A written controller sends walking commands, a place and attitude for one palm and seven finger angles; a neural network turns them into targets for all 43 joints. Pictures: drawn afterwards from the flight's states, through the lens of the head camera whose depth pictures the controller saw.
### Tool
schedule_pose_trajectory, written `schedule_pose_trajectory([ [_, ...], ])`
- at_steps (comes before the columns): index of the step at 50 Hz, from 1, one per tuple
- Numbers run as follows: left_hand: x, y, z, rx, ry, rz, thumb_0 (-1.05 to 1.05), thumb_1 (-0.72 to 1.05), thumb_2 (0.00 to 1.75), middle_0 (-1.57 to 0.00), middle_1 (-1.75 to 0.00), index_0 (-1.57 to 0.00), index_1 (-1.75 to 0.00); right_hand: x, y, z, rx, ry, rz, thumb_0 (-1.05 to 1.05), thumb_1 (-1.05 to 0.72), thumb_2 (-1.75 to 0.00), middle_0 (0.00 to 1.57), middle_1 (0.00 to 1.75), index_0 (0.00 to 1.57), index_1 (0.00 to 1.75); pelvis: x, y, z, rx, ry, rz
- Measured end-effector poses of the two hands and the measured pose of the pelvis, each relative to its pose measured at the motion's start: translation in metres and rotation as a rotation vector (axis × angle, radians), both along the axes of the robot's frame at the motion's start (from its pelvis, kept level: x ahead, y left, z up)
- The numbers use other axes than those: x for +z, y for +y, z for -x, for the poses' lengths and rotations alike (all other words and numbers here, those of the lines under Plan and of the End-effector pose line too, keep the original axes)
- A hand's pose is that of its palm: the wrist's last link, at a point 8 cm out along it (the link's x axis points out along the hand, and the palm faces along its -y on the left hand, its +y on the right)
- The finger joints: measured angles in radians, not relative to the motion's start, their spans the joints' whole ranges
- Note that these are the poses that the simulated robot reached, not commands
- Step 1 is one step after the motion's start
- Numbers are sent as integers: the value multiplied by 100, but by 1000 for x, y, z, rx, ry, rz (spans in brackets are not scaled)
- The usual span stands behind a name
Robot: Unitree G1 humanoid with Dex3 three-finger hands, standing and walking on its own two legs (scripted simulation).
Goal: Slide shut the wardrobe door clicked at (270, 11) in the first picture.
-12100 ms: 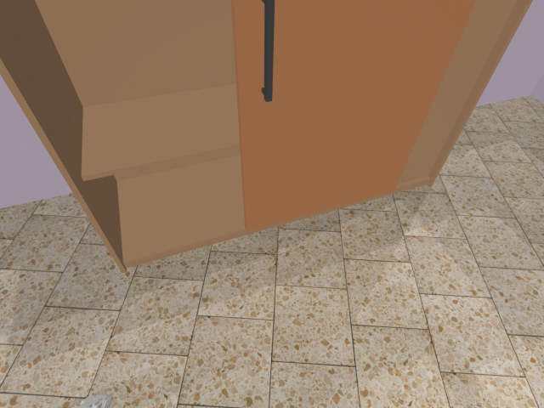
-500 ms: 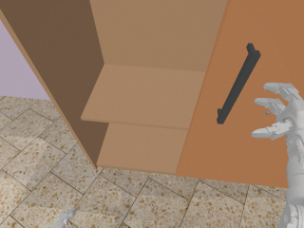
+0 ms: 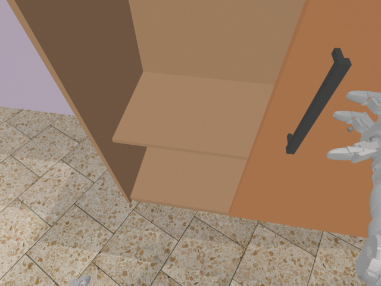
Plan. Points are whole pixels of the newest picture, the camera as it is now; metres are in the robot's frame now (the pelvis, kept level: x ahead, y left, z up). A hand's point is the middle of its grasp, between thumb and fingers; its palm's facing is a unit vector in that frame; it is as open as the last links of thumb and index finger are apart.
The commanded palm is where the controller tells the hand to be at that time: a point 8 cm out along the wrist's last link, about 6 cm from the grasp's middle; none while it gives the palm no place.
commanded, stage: move the hooked fingers beside the handle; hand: right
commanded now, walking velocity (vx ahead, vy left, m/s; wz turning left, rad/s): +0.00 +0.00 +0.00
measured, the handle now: (309, 109) +0.49 -0.19 +0.11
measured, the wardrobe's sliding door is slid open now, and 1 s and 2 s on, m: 0.53 0.53 0.53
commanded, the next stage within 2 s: feel for the door with the fingertips in 0.62 s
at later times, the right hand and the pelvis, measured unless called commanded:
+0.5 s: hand (345, 129) +0.44 -0.25 +0.11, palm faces +0.04 +1.00 -0.01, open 13.9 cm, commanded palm +0.42 -0.30 +0.11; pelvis +0.00 -0.01 +0.00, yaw +0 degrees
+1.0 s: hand (339, 128) +0.44 -0.24 +0.11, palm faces +0.04 +1.00 +0.01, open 13.9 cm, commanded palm +0.42 -0.27 +0.11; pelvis +0.01 -0.01 +0.00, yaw -1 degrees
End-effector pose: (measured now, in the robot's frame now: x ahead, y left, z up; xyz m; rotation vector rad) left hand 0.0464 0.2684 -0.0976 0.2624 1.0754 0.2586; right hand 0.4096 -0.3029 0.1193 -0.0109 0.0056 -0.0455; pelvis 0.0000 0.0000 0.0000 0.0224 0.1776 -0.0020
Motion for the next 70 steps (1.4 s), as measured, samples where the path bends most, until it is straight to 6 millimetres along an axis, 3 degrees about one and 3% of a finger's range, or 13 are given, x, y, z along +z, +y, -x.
schedule_pose_trajectory([
  [10, -2, -3, 4, -3, 29, -6, 1, 90, 90, -21, -30, -20, -30, -3, -4, -1, 10, -5, 8, -1, 50, -30, 30, 120, 30, 120, -2, -3, 2, -7, 11, -4],
  [25, -3, -12, -8, -13, 9, 10, 1, 90, 90, -21, -30, -20, -30, -10, 2, -9, 8, 9, -3, -1, 50, -30, 31, 120, 31, 121, -2, -6, -2, -5, 17, -5],
  [40, -1, -9, -9, -9, 17, 0, 1, 90, 90, -21, -30, -20, -30, -8, -7, -8, 3, 11, 0, -1, 50, -30, 31, 121, 32, 122, -2, -6, -5, -6, 20, -8],
  [54, -5, -15, -19, -34, 4, 27, 1, 90, 90, -21, -30, -20, -30, -12, 23, -8, 1, 12, -9, -1, 50, -30, 30, 121, 30, 122, -2, -7, -5, -20, 11, -5],
  [62, -9, -17, -23, -50, -7, 47, 1, 90, 90, -21, -30, -20, -30, -10, 29, -8, -24, 14, 14, -1, 50, -30, 31, 121, 30, 124, -3, -3, -3, -27, 3, -3],
  [70, -12, -11, -15, -50, 10, 42, 1, 90, 90, -21, -30, -20, -30, -9, 29, -8, -31, 19, 12, -1, 50, -30, 31, 121, 30, 125, -3, 1, 0, -30, 1, -1],
])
